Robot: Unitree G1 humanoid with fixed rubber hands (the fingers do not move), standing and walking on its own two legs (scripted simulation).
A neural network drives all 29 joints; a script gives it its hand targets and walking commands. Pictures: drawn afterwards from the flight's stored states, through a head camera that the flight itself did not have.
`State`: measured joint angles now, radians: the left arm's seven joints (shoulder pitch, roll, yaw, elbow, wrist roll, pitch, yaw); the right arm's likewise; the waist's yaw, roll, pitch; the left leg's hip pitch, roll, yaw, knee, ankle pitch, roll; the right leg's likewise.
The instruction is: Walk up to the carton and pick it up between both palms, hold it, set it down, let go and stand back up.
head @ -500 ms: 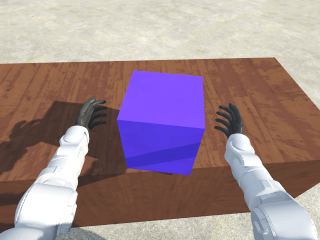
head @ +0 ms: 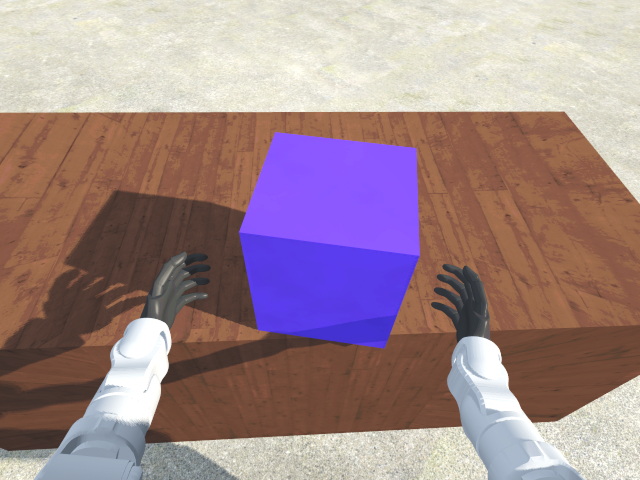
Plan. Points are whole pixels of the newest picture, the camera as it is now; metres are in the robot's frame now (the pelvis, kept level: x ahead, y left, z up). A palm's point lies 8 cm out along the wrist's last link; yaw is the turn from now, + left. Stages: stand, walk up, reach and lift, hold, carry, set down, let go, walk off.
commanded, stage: set down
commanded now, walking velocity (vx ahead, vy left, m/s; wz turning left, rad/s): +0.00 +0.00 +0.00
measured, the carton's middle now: (332, 244) +0.45 +0.00 -0.01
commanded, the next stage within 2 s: let go in 1.32 s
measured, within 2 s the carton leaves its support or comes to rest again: neither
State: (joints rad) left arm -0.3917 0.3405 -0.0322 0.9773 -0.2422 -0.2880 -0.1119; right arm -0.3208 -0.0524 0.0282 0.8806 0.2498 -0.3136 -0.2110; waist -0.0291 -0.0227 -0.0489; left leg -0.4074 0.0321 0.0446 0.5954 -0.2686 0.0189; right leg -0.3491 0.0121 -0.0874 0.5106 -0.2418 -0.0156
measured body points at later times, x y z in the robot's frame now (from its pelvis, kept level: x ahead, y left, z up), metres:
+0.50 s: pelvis +0.00 +0.00 -0.01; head +0.02 +0.03 +0.44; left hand +0.27 +0.25 -0.04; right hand +0.26 -0.18 -0.04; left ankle +0.02 +0.10 -0.73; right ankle +0.01 -0.11 -0.73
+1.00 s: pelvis +0.03 -0.02 +0.01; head +0.02 -0.01 +0.46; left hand +0.22 +0.23 -0.06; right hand +0.21 -0.22 -0.07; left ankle +0.02 +0.10 -0.73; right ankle +0.01 -0.11 -0.73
